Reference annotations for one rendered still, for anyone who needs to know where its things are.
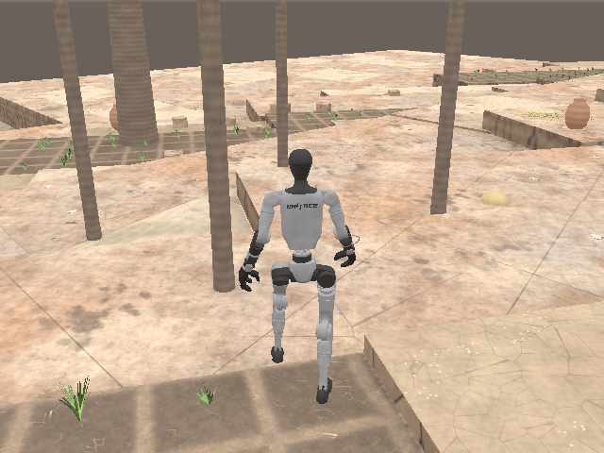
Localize robot left hand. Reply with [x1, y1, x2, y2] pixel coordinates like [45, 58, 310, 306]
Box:
[239, 267, 260, 292]

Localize left robot upper arm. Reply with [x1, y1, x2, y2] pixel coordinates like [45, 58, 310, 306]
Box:
[256, 191, 282, 244]

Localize robot left forearm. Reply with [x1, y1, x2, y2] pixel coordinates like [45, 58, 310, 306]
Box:
[242, 229, 264, 272]

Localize humanoid robot head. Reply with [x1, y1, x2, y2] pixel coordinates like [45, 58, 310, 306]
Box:
[285, 149, 317, 194]

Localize right robot upper arm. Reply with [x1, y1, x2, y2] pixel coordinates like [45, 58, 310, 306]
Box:
[320, 190, 349, 240]

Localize robot right forearm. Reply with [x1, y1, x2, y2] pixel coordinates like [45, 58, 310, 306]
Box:
[339, 225, 355, 255]

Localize robot right thigh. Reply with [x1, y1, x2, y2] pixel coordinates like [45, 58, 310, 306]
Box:
[315, 264, 336, 341]

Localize robot right hand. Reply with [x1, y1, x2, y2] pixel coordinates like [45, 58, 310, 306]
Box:
[334, 251, 356, 267]

